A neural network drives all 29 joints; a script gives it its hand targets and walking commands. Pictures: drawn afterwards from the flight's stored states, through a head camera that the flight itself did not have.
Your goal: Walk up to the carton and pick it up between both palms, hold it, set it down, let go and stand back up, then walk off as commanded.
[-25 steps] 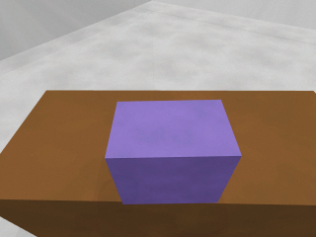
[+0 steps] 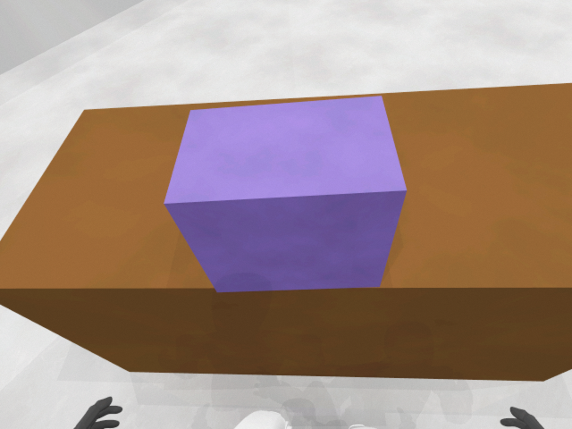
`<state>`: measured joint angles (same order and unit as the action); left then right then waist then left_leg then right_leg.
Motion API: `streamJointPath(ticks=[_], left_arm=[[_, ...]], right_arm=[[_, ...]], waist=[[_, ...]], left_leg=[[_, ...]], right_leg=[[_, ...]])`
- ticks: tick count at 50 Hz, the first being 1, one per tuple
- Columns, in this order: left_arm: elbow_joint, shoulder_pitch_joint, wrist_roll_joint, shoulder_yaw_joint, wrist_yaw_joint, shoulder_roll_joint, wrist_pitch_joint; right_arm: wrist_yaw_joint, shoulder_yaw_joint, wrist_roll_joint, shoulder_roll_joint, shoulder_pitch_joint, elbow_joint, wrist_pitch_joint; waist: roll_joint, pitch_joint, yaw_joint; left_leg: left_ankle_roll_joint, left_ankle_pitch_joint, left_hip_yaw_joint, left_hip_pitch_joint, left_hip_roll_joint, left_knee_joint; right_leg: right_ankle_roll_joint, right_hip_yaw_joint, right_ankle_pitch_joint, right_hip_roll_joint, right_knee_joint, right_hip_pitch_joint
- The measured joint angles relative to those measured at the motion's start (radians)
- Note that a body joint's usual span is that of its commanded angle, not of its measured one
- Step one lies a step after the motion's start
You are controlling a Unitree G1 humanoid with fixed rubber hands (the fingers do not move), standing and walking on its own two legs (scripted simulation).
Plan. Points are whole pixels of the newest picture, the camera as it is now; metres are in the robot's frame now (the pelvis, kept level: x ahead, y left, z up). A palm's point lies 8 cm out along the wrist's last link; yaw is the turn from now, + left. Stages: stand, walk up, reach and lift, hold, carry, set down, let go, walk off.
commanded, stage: walk off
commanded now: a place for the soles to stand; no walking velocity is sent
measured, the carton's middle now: (291, 204) +0.46 +0.01 +0.03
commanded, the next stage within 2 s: stand in 1.80 s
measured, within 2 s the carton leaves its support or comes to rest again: neither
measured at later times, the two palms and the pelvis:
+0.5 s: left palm out of the picture -0.04 +0.34 -0.09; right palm out of the picture -0.03 -0.31 -0.06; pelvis -0.15 +0.01 -0.01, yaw -2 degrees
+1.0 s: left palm out of the picture -0.07 +0.34 -0.06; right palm out of the picture -0.11 -0.30 -0.09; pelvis -0.19 +0.03 +0.00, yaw +0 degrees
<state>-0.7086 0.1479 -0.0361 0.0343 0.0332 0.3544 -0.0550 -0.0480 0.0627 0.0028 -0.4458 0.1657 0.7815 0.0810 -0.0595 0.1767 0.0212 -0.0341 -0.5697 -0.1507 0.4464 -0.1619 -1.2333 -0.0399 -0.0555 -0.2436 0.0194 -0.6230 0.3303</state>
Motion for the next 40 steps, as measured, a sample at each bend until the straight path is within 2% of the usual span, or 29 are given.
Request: streamJointPath(ticks=[4, 9, 11, 12, 13, 14, 16, 18, 20, 22, 25, 26, 27, 28, 31, 33, 37, 40], left_arm=[[0.057, -0.019, -0.005, 0.0, 0.011, -0.001, 0.001], [0.104, -0.028, -0.005, -0.003, 0.008, 0.008, -0.009], [0.113, -0.027, -0.001, -0.004, 0.002, 0.019, -0.016], [0.109, -0.027, 0.003, -0.001, -0.001, 0.03, -0.019], [0.097, -0.021, 0.01, 0.005, -0.003, 0.044, -0.021], [0.079, -0.006, 0.015, 0.015, -0.004, 0.051, -0.026], [0.049, 0.023, 0.02, 0.032, -0.001, 0.062, -0.038], [0.041, 0.053, 0.028, 0.04, -0.006, 0.085, -0.037], [0.033, 0.08, 0.033, 0.044, -0.01, 0.1, -0.03], [0.02, 0.103, 0.035, 0.046, -0.017, 0.106, -0.026], [0.004, 0.133, 0.038, 0.05, -0.031, 0.099, -0.016], [0.0, 0.142, 0.038, 0.05, -0.033, 0.094, -0.009], [-0.012, 0.138, 0.037, 0.049, -0.033, 0.075, -0.001], [-0.019, 0.134, 0.036, 0.042, -0.034, 0.054, 0.008], [0.005, 0.14, 0.027, 0.019, -0.038, 0.019, 0.044], [0.026, 0.133, 0.022, 0.008, -0.037, 0.001, 0.057], [0.062, 0.115, 0.019, 0.004, -0.044, -0.012, 0.06], [0.069, 0.093, 0.028, 0.008, -0.053, 0.0, 0.055]], right_arm=[[0.006, 0.003, 0.001, 0.01, 0.035, -0.017, 0.004], [0.009, 0.006, -0.012, 0.002, 0.063, -0.029, -0.009], [0.013, 0.007, -0.017, -0.006, 0.074, -0.029, -0.022], [0.015, 0.008, -0.019, -0.002, 0.074, -0.024, -0.029], [0.018, 0.006, -0.017, 0.007, 0.072, -0.02, -0.034], [0.022, 0.003, -0.011, 0.011, 0.077, -0.025, -0.038], [0.024, -0.002, -0.001, 0.015, 0.1, -0.052, -0.048], [0.017, -0.007, 0.009, 0.024, 0.11, -0.071, -0.05], [0.013, -0.008, 0.016, 0.026, 0.101, -0.087, -0.051], [0.011, -0.01, 0.022, 0.023, 0.083, -0.108, -0.052], [0.018, -0.014, 0.024, 0.025, 0.061, -0.14, -0.056], [0.022, -0.015, 0.019, 0.026, 0.056, -0.148, -0.056], [0.026, -0.013, 0.015, 0.023, 0.052, -0.147, -0.057], [0.031, -0.012, 0.01, 0.019, 0.061, -0.142, -0.059], [0.039, -0.016, -0.004, 0.019, 0.103, -0.115, -0.059], [0.04, -0.02, -0.01, 0.009, 0.116, -0.094, -0.064], [0.042, -0.018, -0.015, -0.009, 0.138, -0.062, -0.084], [0.037, -0.011, -0.014, -0.007, 0.139, -0.042, -0.101]], waist=[[0.013, -0.012, 0.0], [0.025, -0.016, -0.007], [0.036, -0.014, -0.006], [0.061, -0.004, -0.001], [0.097, 0.008, 0.01], [0.113, 0.006, 0.007], [0.113, -0.011, -0.029], [0.124, -0.028, -0.043], [0.126, -0.045, -0.042], [0.122, -0.066, -0.038], [0.118, -0.099, -0.028], [0.114, -0.108, -0.023], [0.083, -0.102, -0.027], [0.047, -0.102, -0.038], [0.016, -0.137, -0.03], [0.0, -0.136, -0.022], [-0.024, -0.134, -0.013], [-0.024, -0.121, -0.019]], left_leg=[[-0.015, -0.011, -0.013, -0.061, 0.004, 0.068], [-0.004, -0.028, 0.005, -0.155, 0.065, 0.358], [0.012, 0.019, 0.037, -0.205, 0.094, 0.522], [0.02, 0.139, 0.054, -0.221, 0.086, 0.583], [0.028, 0.215, 0.08, -0.233, 0.071, 0.607], [0.035, 0.235, 0.092, -0.235, 0.068, 0.609], [0.041, 0.237, 0.073, -0.225, 0.079, 0.604], [0.04, 0.254, 0.063, -0.223, 0.088, 0.623], [0.038, 0.272, 0.066, -0.21, 0.104, 0.63], [0.032, 0.283, 0.076, -0.191, 0.119, 0.627], [0.02, 0.295, 0.104, -0.174, 0.131, 0.627], [0.013, 0.296, 0.113, -0.167, 0.136, 0.622], [0.006, 0.298, 0.103, -0.169, 0.155, 0.614], [0.004, 0.291, 0.078, -0.172, 0.171, 0.61], [0.007, 0.167, 0.056, -0.16, 0.161, 0.574], [0.012, 0.149, 0.05, -0.158, 0.153, 0.544], [0.024, 0.2, 0.063, -0.198, 0.165, 0.628], [0.013, 0.362, 0.066, -0.237, 0.168, 0.747]], right_leg=[[0.005, 0.003, 0.043, -0.013, 0.016, 0.042], [0.022, 0.017, 0.097, -0.023, 0.019, 0.103], [0.036, 0.017, 0.118, -0.026, 0.012, 0.13], [0.044, 0.003, 0.127, -0.036, 0.001, 0.14], [0.049, -0.031, 0.111, -0.04, -0.02, 0.148], [0.06, -0.067, -0.011, -0.02, -0.079, 0.159], [0.069, -0.122, -0.209, 0.048, -0.282, 0.177], [0.072, -0.149, -0.253, 0.095, -0.456, 0.174], [0.075, -0.139, -0.263, 0.111, -0.52, 0.143], [0.078, -0.121, -0.278, 0.098, -0.471, 0.082], [0.07, -0.099, -0.299, 0.042, -0.202, -0.066], [0.062, -0.087, -0.264, 0.024, -0.082, -0.12], [0.049, -0.07, -0.158, 0.037, -0.016, -0.147], [0.034, -0.046, -0.105, 0.054, 0.022, -0.17], [0.013, -0.028, -0.067, 0.047, 0.078, -0.184], [0.015, -0.026, -0.049, 0.034, 0.106, -0.189], [0.028, -0.02, -0.029, 0.015, 0.114, -0.167], [0.042, -0.013, -0.038, 0.0, 0.081, -0.141]])
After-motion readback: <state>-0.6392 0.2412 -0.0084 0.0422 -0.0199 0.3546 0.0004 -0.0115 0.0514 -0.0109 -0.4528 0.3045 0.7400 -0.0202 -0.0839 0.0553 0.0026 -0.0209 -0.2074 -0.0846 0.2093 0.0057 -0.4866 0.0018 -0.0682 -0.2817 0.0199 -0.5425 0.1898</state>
